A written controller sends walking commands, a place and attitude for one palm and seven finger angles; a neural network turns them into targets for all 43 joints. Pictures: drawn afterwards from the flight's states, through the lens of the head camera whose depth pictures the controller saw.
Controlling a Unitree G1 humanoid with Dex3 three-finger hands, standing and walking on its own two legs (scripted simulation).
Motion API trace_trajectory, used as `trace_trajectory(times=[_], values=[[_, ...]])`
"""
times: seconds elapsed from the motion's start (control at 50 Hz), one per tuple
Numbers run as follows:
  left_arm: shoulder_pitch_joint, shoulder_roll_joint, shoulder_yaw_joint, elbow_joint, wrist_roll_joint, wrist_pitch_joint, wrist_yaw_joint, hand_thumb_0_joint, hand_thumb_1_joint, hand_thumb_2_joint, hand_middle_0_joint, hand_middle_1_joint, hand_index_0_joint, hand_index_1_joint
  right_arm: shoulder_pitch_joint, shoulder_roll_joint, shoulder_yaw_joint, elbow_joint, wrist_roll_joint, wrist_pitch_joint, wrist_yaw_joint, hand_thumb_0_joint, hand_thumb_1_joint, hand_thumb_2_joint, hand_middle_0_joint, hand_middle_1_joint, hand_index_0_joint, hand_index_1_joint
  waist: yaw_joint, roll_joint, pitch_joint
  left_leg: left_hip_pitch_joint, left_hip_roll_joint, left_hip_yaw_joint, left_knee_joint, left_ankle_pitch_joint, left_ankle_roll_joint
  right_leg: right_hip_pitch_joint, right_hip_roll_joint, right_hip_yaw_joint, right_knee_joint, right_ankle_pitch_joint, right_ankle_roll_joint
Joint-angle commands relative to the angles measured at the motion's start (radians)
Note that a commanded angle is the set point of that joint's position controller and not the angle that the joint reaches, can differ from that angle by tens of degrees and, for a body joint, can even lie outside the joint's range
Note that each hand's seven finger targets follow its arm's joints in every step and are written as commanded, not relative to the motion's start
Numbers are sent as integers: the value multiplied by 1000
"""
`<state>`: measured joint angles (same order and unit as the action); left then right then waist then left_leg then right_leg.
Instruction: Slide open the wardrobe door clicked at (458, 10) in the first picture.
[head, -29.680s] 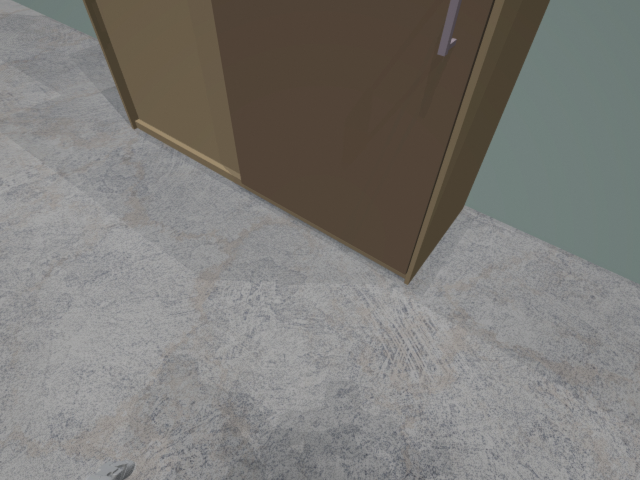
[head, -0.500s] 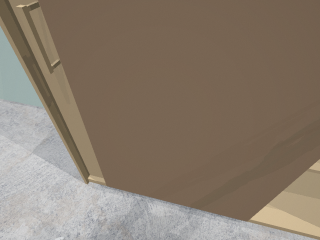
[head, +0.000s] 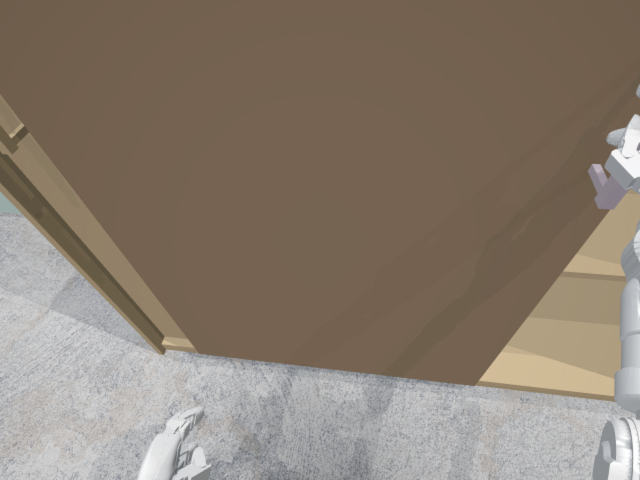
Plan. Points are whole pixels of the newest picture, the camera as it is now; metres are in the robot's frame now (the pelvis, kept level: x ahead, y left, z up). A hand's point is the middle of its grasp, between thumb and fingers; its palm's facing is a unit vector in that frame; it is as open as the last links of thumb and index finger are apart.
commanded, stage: stop walking and hold the door there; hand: right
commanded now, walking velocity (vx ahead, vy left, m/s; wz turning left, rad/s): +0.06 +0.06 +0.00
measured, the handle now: out of the picture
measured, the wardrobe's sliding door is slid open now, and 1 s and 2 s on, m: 0.70 0.70 0.70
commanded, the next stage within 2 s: loosen the grip on the handle in 0.54 s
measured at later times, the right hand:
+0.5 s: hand (621, 158) +0.40 -0.31 +0.20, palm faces +0.48 +0.86 -0.19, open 5.9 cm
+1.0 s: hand (625, 165) +0.40 -0.32 +0.19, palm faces +0.47 +0.86 -0.20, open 11.5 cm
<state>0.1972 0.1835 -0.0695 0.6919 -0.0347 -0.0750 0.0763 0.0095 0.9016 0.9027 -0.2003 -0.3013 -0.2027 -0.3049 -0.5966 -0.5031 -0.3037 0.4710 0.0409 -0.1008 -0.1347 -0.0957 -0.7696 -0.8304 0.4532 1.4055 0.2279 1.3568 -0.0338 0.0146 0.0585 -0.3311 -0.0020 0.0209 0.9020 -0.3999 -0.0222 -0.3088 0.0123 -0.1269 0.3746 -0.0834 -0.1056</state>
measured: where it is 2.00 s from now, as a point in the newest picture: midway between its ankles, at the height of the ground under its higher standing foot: outside the picture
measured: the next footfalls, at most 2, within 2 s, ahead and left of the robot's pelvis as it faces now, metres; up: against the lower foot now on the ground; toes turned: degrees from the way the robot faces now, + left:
left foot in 0.42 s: -0.03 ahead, +0.11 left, +0.00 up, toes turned +5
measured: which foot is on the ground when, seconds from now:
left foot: up 0.00-0.40, down 0.42-1.00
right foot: down 0.00-1.00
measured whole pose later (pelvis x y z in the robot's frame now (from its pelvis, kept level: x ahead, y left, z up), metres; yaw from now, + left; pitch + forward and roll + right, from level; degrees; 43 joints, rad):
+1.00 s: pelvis -0.04 +0.02 -0.02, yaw +2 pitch +5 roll +2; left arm 0.31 0.30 -0.02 0.72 -0.01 -0.13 0.08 0.01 0.90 0.90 -0.20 -0.30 -0.20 -0.30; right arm -0.83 -0.70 -0.48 0.96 -0.06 -0.13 0.04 0.00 0.20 -0.38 0.43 1.37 0.42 1.36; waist 0.04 0.01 -0.03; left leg -0.34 -0.06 0.09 0.60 -0.35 0.05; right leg -0.55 0.02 -0.07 0.55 -0.11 -0.08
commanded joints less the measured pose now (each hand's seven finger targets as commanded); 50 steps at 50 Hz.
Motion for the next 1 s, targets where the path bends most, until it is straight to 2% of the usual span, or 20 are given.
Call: trace_trajectory(times=[0.0, 0.1, 0.32, 0.38, 0.42, 0.46, 0.52, 0.6, 0.62, 0.64, 0.66, 0.68, 0.7, 0.72, 0.74, 0.76, 0.84, 0.86, 0.92, 0.98], values=[[-9, 208, 77, -112, 13, -56, 14, 0, 900, 900, -200, -300, -200, -300, -388, -171, 42, -295, -22, -81, 39, 0, -900, -900, 450, 1400, 450, 1400, 56, -196, -357, -60, -6, -19, -94, -6, 6, 409, -287, 285, -168, -56, 130], [-10, 212, 76, -121, 18, -65, 6, 0, 900, 900, -200, -300, -200, -300, -383, -194, 18, -299, -21, -76, 40, 0, -900, -900, 450, 1400, 450, 1400, 52, -217, -384, -29, -22, -6, -150, -19, 11, 438, -281, 253, -160, 1, 135], [14, 243, 87, -132, 16, -67, 10, 0, 900, 900, -200, -300, -200, -300, -330, -243, -18, -150, -12, -64, 34, 0, -900, -900, 450, 1400, 450, 1400, 40, -230, -364, 185, -36, 51, -493, 42, 49, 266, -239, 202, -199, -249, 179], [25, 252, 96, -134, 14, -49, 12, 0, 900, 900, -200, -300, -200, -300, -328, -277, -39, -94, -11, -57, 37, 0, -900, -900, 450, 1400, 450, 1400, 47, -144, -353, 248, 21, 1, -574, 56, 83, 159, -201, 175, -133, -306, 176], [38, 257, 98, -136, 18, -37, 15, 0, 900, 900, -200, -300, -200, -300, -327, -301, -53, -65, -11, -58, 40, 0, -900, -900, 450, 1400, 450, 1400, 51, -92, -340, 202, 74, -32, -590, 77, 103, 166, -176, 165, -56, -175, 185], [38, 263, 107, -132, -5, -28, 19, 0, 900, 900, -200, -300, -200, -300, -348, -288, -47, -28, -14, -51, 39, 0, -900, -900, 450, 1400, 450, 1400, 53, 25, -296, 63, 103, -53, -587, 34, 95, 208, -171, 169, 8, -200, 129], [45, 275, 105, -122, -11, -23, 29, 0, 900, 900, -200, -300, -200, -300, -351, -251, -11, -11, -8, -43, 37, 0, -900, -900, 450, 1400, 450, 1400, 58, -83, -284, 43, 58, -27, -519, 55, 60, 220, -231, 249, -43, -147, 96], [53, 281, 104, -103, 0, -29, 35, 0, 900, 900, -200, -300, -200, -300, -305, -261, -24, 15, -4, -55, 28, 0, -900, -900, 450, 1400, 450, 1400, 44, -179, -282, 97, 7, 0, -434, -10, 61, 174, -275, 339, -224, -378, 144], [71, 298, 148, -142, 19, -70, 1, 0, 900, 900, -200, -300, -200, -300, -1107, -1019, -592, -1, -159, -119, 13, 0, -900, -900, 450, 1400, 450, 1400, 15, 31, -137, 97, 87, -92, -459, 155, 109, -46, -172, 109, 10, -224, 41], [95, 276, 136, -89, 58, -119, -10, 0, 900, 900, -200, -300, -200, -300, -901, -447, -194, 331, -194, 2, 92, 0, -779, -842, 450, 1400, 450, 1400, 117, 75, -360, -10, -15, 32, -442, 383, 103, 114, -46, 105, 78, 123, 59], [147, 282, 151, -86, 20, -136, -20, 0, 900, 900, -200, -300, -200, -300, -680, -415, -281, 337, -164, 13, 148, 0, -658, -783, 450, 1400, 450, 1400, 78, 52, -407, -129, -25, 60, -454, 285, 76, 288, -75, 208, 68, 192, 84], [134, 317, 148, -90, 26, -127, -20, 0, 900, 900, -200, -300, -200, -300, -656, -522, -342, 201, -131, -18, 165, 0, -538, -725, 450, 1400, 450, 1400, 34, -67, -530, -151, -32, 39, -448, 220, 63, 442, -91, 263, 42, 137, 108], [128, 283, 142, -87, 36, -126, -12, 0, 900, 900, -200, -300, -200, -300, -612, -478, -298, 179, -136, -41, 161, 0, -417, -667, 450, 1400, 450, 1400, 4, -275, -551, -143, -19, 18, -461, 195, 74, 490, -92, 253, 41, 170, 137], [114, 275, 133, -105, 43, -122, -19, 0, 900, 900, -200, -300, -200, -300, -707, -449, -202, 90, -167, -45, 153, 0, -296, -608, 450, 1400, 450, 1400, 39, -320, -467, -217, -26, 16, -459, 139, 69, 472, -105, 265, 38, 38, 129], [118, 261, 124, -97, 35, -117, -21, 0, 900, 900, -200, -300, -200, -300, -675, -380, -136, 200, -189, -34, 142, 0, -175, -550, 450, 1400, 450, 1400, 67, -219, -323, -250, -25, 21, -465, 93, 70, 368, -98, 261, 21, -130, 96], [121, 274, 123, -94, 29, -110, -22, 0, 900, 900, -200, -300, -200, -300, -638, -388, -146, 235, -177, -39, 135, 0, -54, -492, 450, 1400, 450, 1400, 74, -180, -285, -247, -22, 22, -471, 54, 66, 315, -90, 256, 7, -258, 80], [117, 289, 118, -79, 17, -96, 13, 0, 900, 900, -200, -300, -200, -300, -635, -464, -211, 307, -84, -74, 171, 0, 429, -258, 437, 1383, 437, 1383, 76, -24, -299, -200, -20, -7, -492, -8, 51, 185, -58, 197, 59, -282, 49], [115, 289, 114, -74, 16, -93, 15, 0, 900, 900, -200, -300, -200, -300, -654, -455, -188, 316, -79, -85, 183, 0, 550, -200, 423, 1367, 423, 1367, 83, -23, -284, -225, -21, -5, -479, -36, 47, 167, -53, 200, 73, -312, 50], [122, 292, 120, -67, 22, -91, 21, 0, 900, 900, -200, -300, -200, -300, -727, -526, -204, 237, -93, -116, 174, 0, 550, -200, 383, 1317, 383, 1317, 85, -122, -362, -246, -22, -21, -454, -45, 51, 178, -48, 215, 103, -324, 50], [125, 280, 118, -56, 23, -87, 27, 0, 900, 900, -200, -300, -200, -300, -731, -520, -193, 226, -88, -133, 158, 0, 550, -200, 343, 1267, 343, 1267, 89, -162, -369, -271, -24, -18, -437, -63, 53, 185, -48, 230, 125, -349, 57]])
